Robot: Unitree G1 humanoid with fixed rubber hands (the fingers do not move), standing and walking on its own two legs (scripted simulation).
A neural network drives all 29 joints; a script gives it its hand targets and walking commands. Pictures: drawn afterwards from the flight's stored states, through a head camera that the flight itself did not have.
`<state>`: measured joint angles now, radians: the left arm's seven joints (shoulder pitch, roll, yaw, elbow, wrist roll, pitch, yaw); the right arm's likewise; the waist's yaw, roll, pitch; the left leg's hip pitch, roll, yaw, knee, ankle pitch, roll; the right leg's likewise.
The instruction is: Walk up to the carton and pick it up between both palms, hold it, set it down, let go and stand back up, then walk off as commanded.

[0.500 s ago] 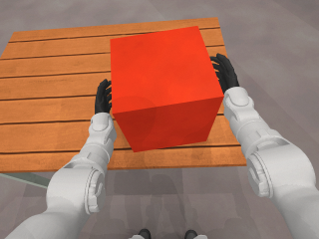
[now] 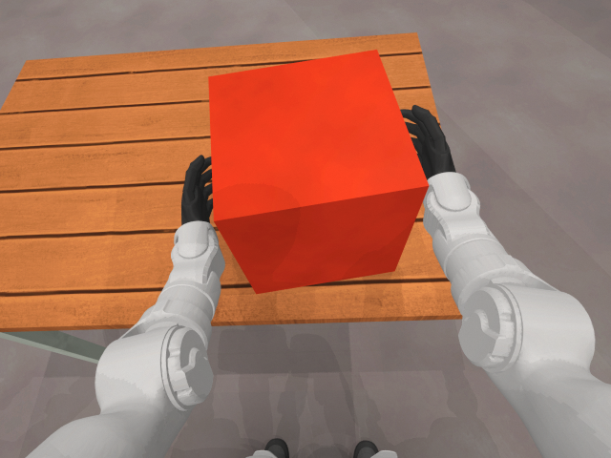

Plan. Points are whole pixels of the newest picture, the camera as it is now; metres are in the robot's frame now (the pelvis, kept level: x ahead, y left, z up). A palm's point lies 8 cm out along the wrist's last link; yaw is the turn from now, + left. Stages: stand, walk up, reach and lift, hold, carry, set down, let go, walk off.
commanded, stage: reach and lift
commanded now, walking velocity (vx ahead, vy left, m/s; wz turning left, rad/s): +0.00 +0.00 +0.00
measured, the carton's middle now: (310, 183) +0.49 +0.05 +0.00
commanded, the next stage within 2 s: none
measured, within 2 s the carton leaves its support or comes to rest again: leaves its support in 1.88 s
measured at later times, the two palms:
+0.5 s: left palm (199, 217) +0.41 +0.20 +0.02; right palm (434, 168) +0.48 -0.11 +0.05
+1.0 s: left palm (197, 226) +0.39 +0.20 +0.03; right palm (438, 180) +0.45 -0.12 +0.06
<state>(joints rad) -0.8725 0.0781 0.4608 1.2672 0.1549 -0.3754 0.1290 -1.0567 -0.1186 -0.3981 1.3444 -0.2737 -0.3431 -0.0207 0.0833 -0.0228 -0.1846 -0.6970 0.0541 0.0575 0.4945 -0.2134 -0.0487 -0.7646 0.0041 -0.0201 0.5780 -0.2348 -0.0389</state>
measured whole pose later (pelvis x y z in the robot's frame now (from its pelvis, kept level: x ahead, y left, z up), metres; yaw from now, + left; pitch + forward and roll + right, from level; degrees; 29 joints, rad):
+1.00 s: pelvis -0.01 +0.00 +0.00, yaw +0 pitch +23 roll +2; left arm -0.82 0.04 0.46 1.26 0.15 -0.54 0.16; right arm -0.99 -0.11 -0.40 1.38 -0.28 -0.57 -0.04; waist 0.08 -0.02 -0.18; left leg -0.70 0.05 0.06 0.49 -0.20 -0.05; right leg -0.76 0.00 -0.02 0.58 -0.22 -0.04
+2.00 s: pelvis -0.03 +0.00 +0.00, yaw +0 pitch +22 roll +2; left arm -0.69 0.07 0.27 1.22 -0.14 -0.37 0.14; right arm -0.94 -0.10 -0.10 1.38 -0.16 -0.38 -0.13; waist 0.08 0.03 -0.30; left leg -0.70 0.05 0.06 0.49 -0.17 -0.05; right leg -0.76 0.00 -0.02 0.57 -0.19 -0.04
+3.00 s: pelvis -0.05 +0.03 +0.02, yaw +2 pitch +2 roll -1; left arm -0.84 0.17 0.15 0.92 0.01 0.35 0.11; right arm -0.97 -0.09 -0.14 1.11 0.08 0.22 -0.15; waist -0.01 -0.01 -0.23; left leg -0.34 0.04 0.02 0.49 -0.19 -0.04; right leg -0.32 -0.01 -0.06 0.43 -0.15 -0.01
